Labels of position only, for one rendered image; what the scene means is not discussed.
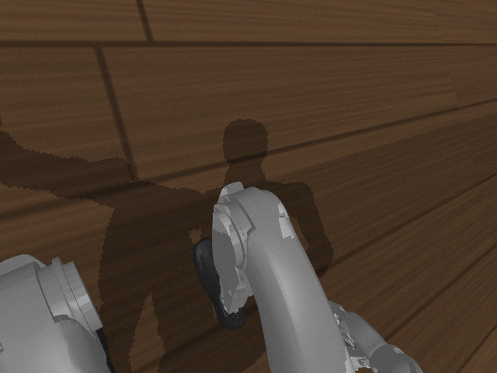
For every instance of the right robot hand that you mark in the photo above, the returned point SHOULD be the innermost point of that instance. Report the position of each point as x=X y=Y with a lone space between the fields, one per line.
x=359 y=334

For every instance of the left robot foot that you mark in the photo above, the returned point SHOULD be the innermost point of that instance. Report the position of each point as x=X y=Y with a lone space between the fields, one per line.
x=104 y=343

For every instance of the right robot foot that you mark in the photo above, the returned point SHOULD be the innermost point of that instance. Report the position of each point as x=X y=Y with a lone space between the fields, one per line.
x=210 y=281

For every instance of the right robot arm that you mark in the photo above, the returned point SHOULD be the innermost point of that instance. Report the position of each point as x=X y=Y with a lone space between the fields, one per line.
x=391 y=359

